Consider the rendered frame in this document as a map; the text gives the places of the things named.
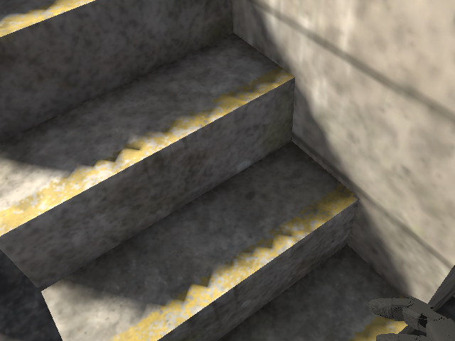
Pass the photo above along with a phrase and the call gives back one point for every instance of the right robot hand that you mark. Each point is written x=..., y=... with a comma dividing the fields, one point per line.
x=417, y=314

